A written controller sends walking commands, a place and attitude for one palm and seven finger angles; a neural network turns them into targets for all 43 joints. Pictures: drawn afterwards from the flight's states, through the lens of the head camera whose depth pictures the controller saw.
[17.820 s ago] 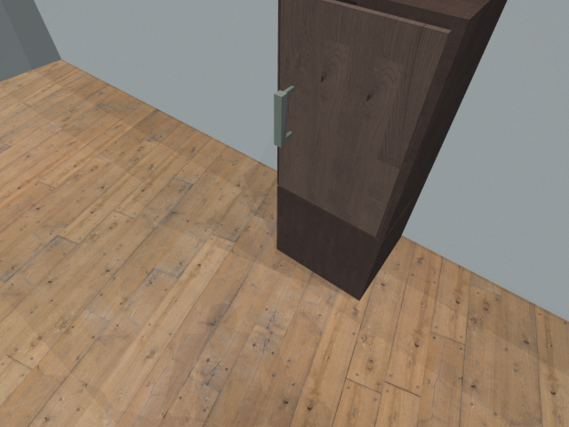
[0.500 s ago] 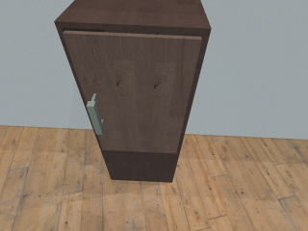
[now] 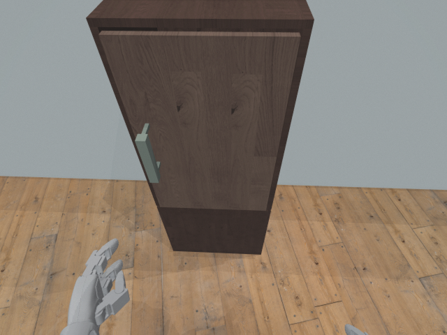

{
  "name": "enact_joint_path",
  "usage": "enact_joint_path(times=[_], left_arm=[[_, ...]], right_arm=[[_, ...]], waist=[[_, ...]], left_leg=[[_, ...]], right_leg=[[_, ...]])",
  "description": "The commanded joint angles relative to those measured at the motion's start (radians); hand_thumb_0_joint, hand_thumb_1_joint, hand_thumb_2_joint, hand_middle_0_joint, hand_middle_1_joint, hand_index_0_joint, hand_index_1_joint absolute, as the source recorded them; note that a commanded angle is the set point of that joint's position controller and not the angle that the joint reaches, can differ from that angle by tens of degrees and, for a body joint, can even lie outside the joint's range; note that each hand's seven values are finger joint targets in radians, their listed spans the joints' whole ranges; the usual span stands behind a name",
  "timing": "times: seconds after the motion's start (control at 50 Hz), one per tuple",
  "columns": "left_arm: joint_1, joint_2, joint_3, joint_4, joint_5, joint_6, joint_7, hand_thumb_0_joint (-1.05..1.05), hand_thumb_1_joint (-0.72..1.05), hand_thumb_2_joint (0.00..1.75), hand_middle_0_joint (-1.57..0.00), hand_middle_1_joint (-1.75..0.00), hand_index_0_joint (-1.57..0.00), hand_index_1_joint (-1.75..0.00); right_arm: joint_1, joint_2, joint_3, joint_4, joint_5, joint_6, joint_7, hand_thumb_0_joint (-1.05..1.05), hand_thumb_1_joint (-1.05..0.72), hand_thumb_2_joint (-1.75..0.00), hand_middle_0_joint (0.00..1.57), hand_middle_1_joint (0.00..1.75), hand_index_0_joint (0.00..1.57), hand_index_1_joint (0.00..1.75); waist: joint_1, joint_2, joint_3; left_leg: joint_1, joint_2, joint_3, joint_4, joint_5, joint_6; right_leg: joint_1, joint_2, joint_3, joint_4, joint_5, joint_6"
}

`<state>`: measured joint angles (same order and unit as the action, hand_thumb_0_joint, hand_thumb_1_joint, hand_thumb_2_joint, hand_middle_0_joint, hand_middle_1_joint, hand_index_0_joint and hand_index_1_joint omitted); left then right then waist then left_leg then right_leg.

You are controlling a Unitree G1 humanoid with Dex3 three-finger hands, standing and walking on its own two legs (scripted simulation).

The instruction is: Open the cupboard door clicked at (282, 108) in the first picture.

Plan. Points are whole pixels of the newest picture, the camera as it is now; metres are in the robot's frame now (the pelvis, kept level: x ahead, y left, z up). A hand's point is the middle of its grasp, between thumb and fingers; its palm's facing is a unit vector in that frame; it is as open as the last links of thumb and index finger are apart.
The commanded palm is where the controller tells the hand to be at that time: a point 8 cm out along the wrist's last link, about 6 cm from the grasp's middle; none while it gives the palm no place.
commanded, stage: raise the hand with hooked fingers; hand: left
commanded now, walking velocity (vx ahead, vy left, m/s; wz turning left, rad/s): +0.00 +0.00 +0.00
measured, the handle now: (150, 153) +0.54 +0.21 -0.03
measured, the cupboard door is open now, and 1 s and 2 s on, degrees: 0 0 0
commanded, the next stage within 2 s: move the hooked fingers beside the handle in 1.92 s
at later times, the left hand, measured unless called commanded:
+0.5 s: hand (115, 306) +0.19 +0.20 -0.04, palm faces -0.06 -1.00 -0.04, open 10.1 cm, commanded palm +0.16 +0.26 -0.04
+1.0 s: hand (87, 283) +0.22 +0.26 -0.03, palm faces -0.02 -1.00 -0.04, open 13.1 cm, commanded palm +0.20 +0.31 -0.02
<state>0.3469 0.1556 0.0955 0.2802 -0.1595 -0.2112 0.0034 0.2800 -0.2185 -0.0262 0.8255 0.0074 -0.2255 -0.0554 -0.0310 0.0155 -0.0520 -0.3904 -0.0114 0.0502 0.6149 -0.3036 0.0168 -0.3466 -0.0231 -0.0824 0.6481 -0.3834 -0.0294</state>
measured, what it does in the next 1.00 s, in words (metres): lowers itself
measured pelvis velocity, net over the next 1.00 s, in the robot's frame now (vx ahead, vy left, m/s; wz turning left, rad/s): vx -0.04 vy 0.02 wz -0.01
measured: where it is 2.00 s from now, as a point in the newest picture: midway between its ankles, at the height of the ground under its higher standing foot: outside the picture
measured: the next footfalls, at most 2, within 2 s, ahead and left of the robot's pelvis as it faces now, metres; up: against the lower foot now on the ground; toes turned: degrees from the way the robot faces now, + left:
none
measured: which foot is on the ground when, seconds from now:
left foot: down 0.00-1.00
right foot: down 0.00-1.00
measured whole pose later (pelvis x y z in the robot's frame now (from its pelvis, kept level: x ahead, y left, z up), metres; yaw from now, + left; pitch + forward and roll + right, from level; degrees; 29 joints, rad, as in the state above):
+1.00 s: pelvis -0.04 +0.02 -0.07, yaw -1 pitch +15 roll -3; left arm 0.16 0.33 0.31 0.23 -0.32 -0.38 -0.40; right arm 0.24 -0.27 0.01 0.55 0.02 -0.22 -0.06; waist -0.02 0.01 -0.12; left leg -0.91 0.03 0.02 1.12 -0.47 0.05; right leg -0.81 0.00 -0.11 1.06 -0.50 -0.02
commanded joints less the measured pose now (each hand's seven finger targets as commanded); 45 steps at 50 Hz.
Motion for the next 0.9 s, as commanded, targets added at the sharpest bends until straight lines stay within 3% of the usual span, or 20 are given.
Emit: enact_joint_path(times=[0.0,0.04,0.06,0.1,0.12,0.14,0.16,0.18,0.22,0.24,0.26,0.32,0.34,0.36,0.44,0.46,0.5,0.64,0.8,0.88], left_arm=[[0.17,0.024,0.083,0.037,-0.074,-0.32,-0.22,0.0,0.67,0.8,-0.22,-0.45,-0.22,-0.45],[0.126,0.092,0.126,0.012,-0.103,-0.459,-0.362,0.0,0.62,0.78,-0.22,-0.48,-0.22,-0.48],[0.137,0.146,0.184,0.05,-0.117,-0.472,-0.411,0.0,0.6,0.77,-0.22,-0.5,-0.22,-0.5],[0.051,0.17,0.189,-0.077,-0.167,-0.425,-0.453,0.0,0.55,0.75,-0.22,-0.53,-0.22,-0.53],[0.017,0.171,0.19,-0.133,-0.184,-0.387,-0.45,0.0,0.53,0.74,-0.23,-0.54,-0.23,-0.54],[-0.056,0.179,0.183,-0.173,-0.198,-0.351,-0.438,0.0,0.5,0.73,-0.23,-0.55,-0.23,-0.55],[-0.153,0.229,0.209,-0.248,-0.205,-0.34,-0.414,0.0,0.48,0.72,-0.23,-0.57,-0.23,-0.57],[-0.195,0.228,0.197,-0.355,-0.195,-0.35,-0.387,0.0,0.46,0.71,-0.23,-0.58,-0.23,-0.58],[-0.232,0.233,0.176,-0.487,-0.158,-0.37,-0.336,0.0,0.41,0.69,-0.24,-0.62,-0.24,-0.62],[-0.24,0.234,0.161,-0.511,-0.141,-0.374,-0.319,0.0,0.39,0.68,-0.24,-0.63,-0.24,-0.63],[-0.296,0.249,0.149,-0.527,-0.136,-0.376,-0.315,0.0,0.36,0.67,-0.24,-0.64,-0.24,-0.64],[-0.253,0.239,0.135,-0.43,-0.129,-0.35,-0.34,0.0,0.29,0.64,-0.24,-0.69,-0.24,-0.69],[-0.247,0.242,0.141,-0.386,-0.135,-0.327,-0.351,0.0,0.27,0.63,-0.25,-0.7,-0.25,-0.7],[-0.239,0.258,0.16,-0.333,-0.146,-0.296,-0.368,0.0,0.25,0.62,-0.25,-0.72,-0.25,-0.72],[-0.182,0.28,0.22,-0.314,-0.173,-0.204,-0.386,0.0,0.15,0.58,-0.25,-0.78,-0.25,-0.78],[-0.151,0.285,0.243,-0.275,-0.185,-0.185,-0.386,0.0,0.13,0.57,-0.25,-0.8,-0.25,-0.8],[-0.155,0.301,0.277,-0.292,-0.191,-0.187,-0.372,0.0,0.08,0.55,-0.26,-0.82,-0.26,-0.82],[-0.196,0.292,0.27,-0.234,-0.185,-0.26,-0.365,0.0,-0.08,0.48,-0.27,-0.93,-0.27,-0.93],[-0.239,0.337,0.293,-0.279,-0.194,-0.268,-0.404,0.0,-0.27,0.4,-0.28,-1.05,-0.28,-1.05],[-0.27,0.356,0.312,-0.257,-0.192,-0.248,-0.403,0.0,-0.36,0.36,-0.29,-1.11,-0.29,-1.11]], right_arm=[[-0.143,-0.152,-0.069,-0.257,-0.012,-0.075,0.034,0.0,-0.9,-0.9,0.2,0.3,0.2,0.3],[-0.164,-0.156,-0.075,-0.315,-0.004,-0.087,0.055,0.0,-0.9,-0.9,0.2,0.3,0.2,0.3],[-0.155,-0.163,-0.083,-0.335,0.004,-0.079,0.062,0.0,-0.9,-0.9,0.2,0.3,0.2,0.3],[-0.19,-0.171,-0.076,-0.428,0.021,-0.067,0.053,0.0,-0.9,-0.9,0.2,0.3,0.2,0.3],[-0.189,-0.169,-0.073,-0.458,0.027,-0.061,0.045,0.0,-0.9,-0.9,0.2,0.3,0.2,0.3],[-0.186,-0.167,-0.065,-0.479,0.034,-0.053,0.038,0.0,-0.9,-0.9,0.2,0.3,0.2,0.3],[-0.186,-0.175,-0.061,-0.491,0.037,-0.048,0.025,0.0,-0.9,-0.9,0.2,0.3,0.2,0.3],[-0.173,-0.164,-0.057,-0.499,0.034,-0.048,0.013,0.0,-0.9,-0.9,0.2,0.3,0.2,0.3],[-0.111,-0.148,-0.047,-0.478,0.023,-0.05,-0.002,0.0,-0.9,-0.9,0.2,0.3,0.2,0.3],[-0.102,-0.145,-0.042,-0.466,0.018,-0.051,-0.009,0.0,-0.9,-0.9,0.2,0.3,0.2,0.3],[-0.089,-0.151,-0.033,-0.452,0.013,-0.05,-0.017,0.0,-0.9,-0.9,0.2,0.3,0.2,0.3],[-0.092,-0.154,-0.021,-0.407,0.019,-0.061,-0.027,0.0,-0.9,-0.9,0.2,0.3,0.2,0.3],[-0.093,-0.156,-0.017,-0.398,0.021,-0.062,-0.029,0.0,-0.9,-0.9,0.2,0.3,0.2,0.3],[-0.098,-0.159,-0.012,-0.395,0.023,-0.061,-0.033,0.0,-0.9,-0.9,0.2,0.3,0.2,0.3],[-0.108,-0.156,-0.011,-0.407,0.029,-0.061,-0.031,0.0,-0.9,-0.9,0.2,0.3,0.2,0.3],[-0.117,-0.151,-0.011,-0.408,0.028,-0.058,-0.03,0.0,-0.9,-0.9,0.2,0.3,0.2,0.3],[-0.111,-0.146,-0.014,-0.405,0.025,-0.055,-0.025,0.0,-0.9,-0.9,0.2,0.3,0.2,0.3],[-0.077,-0.165,-0.022,-0.387,0.022,-0.059,-0.017,0.0,-0.9,-0.9,0.2,0.3,0.2,0.3],[-0.039,-0.19,-0.023,-0.395,0.024,-0.064,-0.018,0.0,-0.9,-0.9,0.2,0.3,0.2,0.3],[-0.035,-0.197,-0.022,-0.4,0.024,-0.049,-0.013,0.0,-0.9,-0.9,0.2,0.3,0.2,0.3]], waist=[[0.091,-0.215,-0.112],[0.096,-0.122,-0.201],[0.108,-0.085,-0.22],[0.104,-0.075,-0.292],[0.099,-0.049,-0.295],[0.08,-0.021,-0.268],[0.06,-0.046,-0.215],[0.054,0.005,-0.242],[0.026,0.054,-0.311],[0.011,0.068,-0.311],[-0.02,0.031,-0.295],[-0.026,0.089,-0.245],[-0.027,0.074,-0.236],[-0.015,0.064,-0.228],[0.032,0.056,-0.328],[0.047,0.047,-0.317],[0.049,0.0,-0.338],[0.021,-0.018,-0.267],[0.033,0.094,-0.347],[0.027,0.078,-0.323]], left_leg=[[-0.222,-0.005,-0.045,0.225,0.171,-0.021],[-0.338,-0.017,-0.037,0.335,0.12,-0.027],[-0.365,-0.017,-0.032,0.373,0.118,-0.026],[-0.432,-0.03,-0.004,0.413,0.018,-0.012],[-0.428,-0.025,-0.009,0.409,-0.021,-0.006],[-0.467,-0.023,-0.011,0.39,-0.144,-0.007],[-0.493,-0.009,-0.033,0.413,-0.197,0.0],[-0.467,-0.002,-0.033,0.436,-0.184,0.011],[-0.396,0.018,-0.048,0.449,-0.098,0.024],[-0.394,0.023,-0.05,0.458,-0.076,0.025],[-0.413,0.029,-0.068,0.475,-0.071,0.028],[-0.428,0.033,-0.081,0.47,-0.084,0.022],[-0.439,0.032,-0.085,0.46,-0.098,0.021],[-0.453,0.031,-0.089,0.459,-0.102,0.02],[-0.406,0.023,-0.087,0.403,-0.06,0.018],[-0.408,0.024,-0.092,0.395,-0.047,0.016],[-0.41,0.022,-0.088,0.387,-0.026,0.016],[-0.419,0.023,-0.086,0.369,-0.07,0.017],[-0.27,0.027,-0.107,0.324,0.033,0.009],[-0.261,0.03,-0.116,0.314,0.055,0.003]], right_leg=[[-0.281,0.025,0.006,0.198,0.264,0.007],[-0.316,0.012,0.062,0.294,0.243,-0.002],[-0.319,0.006,0.094,0.321,0.231,-0.01],[-0.306,-0.006,0.168,0.291,0.073,0.008],[-0.338,0.002,0.155,0.279,-0.012,0.008],[-0.388,0.0,0.153,0.247,-0.22,0.01],[-0.441,0.009,0.183,0.227,-0.328,0.01],[-0.44,0.007,0.207,0.209,-0.335,0.01],[-0.429,0.021,0.181,0.236,-0.2,0.006],[-0.433,0.024,0.172,0.247,-0.149,0.007],[-0.456,0.035,0.161,0.266,-0.129,0.009],[-0.495,0.04,0.133,0.268,-0.122,0.005],[-0.49,0.041,0.129,0.258,-0.142,0.007],[-0.48,0.044,0.131,0.255,-0.157,0.006],[-0.383,0.033,0.114,0.233,-0.122,0.012],[-0.371,0.038,0.108,0.237,-0.111,0.008],[-0.341,0.03,0.108,0.23,-0.091,0.017],[-0.415,0.033,0.089,0.233,-0.143,0.017],[-0.415,0.051,0.028,0.287,0.018,-0.001],[-0.421,0.058,0.012,0.289,0.04,-0.001]])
